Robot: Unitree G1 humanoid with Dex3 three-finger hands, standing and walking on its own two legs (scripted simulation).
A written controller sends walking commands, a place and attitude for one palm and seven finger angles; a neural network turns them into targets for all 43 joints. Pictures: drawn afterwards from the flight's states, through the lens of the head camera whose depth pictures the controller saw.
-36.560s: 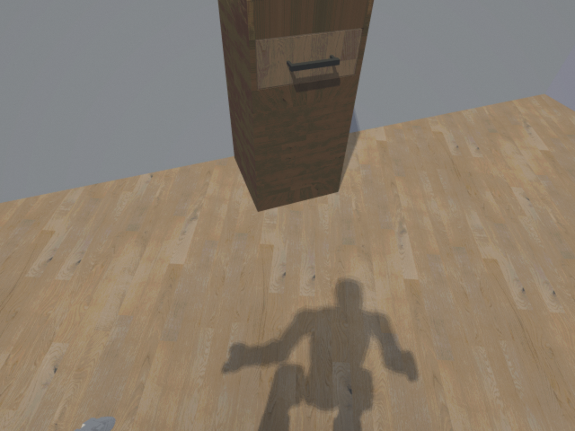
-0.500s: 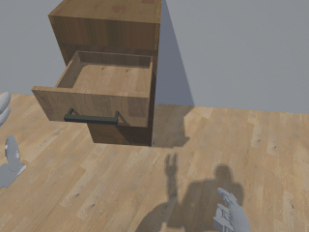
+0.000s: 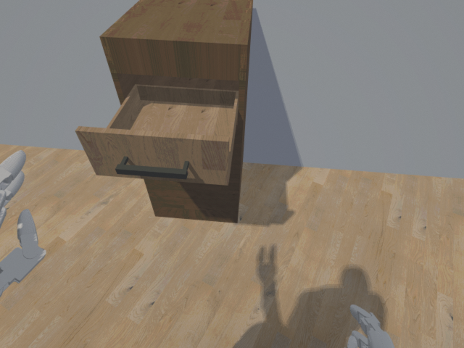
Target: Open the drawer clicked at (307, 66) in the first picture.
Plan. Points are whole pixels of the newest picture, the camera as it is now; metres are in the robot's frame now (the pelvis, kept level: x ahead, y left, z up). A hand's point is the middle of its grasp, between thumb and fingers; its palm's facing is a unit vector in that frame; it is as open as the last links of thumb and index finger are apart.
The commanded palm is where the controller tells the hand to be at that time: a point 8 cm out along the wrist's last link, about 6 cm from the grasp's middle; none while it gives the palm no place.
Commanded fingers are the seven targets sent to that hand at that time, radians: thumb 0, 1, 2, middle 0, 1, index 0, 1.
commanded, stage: stop stepping back and stand still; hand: left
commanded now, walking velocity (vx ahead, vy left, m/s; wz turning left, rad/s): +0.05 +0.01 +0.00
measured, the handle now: (153, 166) +0.56 +0.23 -0.05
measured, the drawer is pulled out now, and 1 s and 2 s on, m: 0.30 0.30 0.30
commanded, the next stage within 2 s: let the arm hang, fingers relaxed in 0.04 s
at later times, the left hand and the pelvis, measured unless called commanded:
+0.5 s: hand out of the picture +0.03 +0.18 -0.17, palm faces +0.06 -0.98 -0.20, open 7.0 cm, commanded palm none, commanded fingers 0.00 0.90 0.90 -0.20 -0.30 -0.20 -0.30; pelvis +0.00 -0.01 +0.00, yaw +3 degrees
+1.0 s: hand out of the picture +0.00 +0.18 -0.16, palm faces +0.05 -0.97 -0.22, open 7.4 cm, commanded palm none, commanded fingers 0.00 0.90 0.90 -0.20 -0.30 -0.20 -0.30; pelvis -0.01 +0.00 +0.01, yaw +2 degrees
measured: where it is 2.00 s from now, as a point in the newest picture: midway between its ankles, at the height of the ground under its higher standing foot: outside the picture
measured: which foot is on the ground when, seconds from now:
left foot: down 0.00-1.00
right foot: down 0.00-1.00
